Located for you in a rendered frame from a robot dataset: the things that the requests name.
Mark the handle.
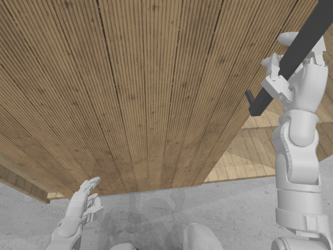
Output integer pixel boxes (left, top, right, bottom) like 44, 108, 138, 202
245, 0, 333, 117

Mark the right robot upper arm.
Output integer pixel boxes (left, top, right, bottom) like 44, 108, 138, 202
271, 237, 328, 250

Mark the robot right thigh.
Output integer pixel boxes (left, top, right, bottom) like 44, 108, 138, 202
183, 224, 224, 250

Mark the robot left hand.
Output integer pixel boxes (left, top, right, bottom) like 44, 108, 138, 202
65, 177, 104, 225

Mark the wardrobe door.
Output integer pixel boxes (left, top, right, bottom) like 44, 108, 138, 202
0, 0, 319, 199
0, 152, 58, 193

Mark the left robot forearm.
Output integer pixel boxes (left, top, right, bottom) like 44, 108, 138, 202
46, 216, 83, 250

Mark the robot right hand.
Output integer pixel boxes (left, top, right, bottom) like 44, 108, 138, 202
261, 32, 328, 114

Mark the right robot forearm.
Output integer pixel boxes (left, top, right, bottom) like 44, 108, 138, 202
272, 109, 333, 250

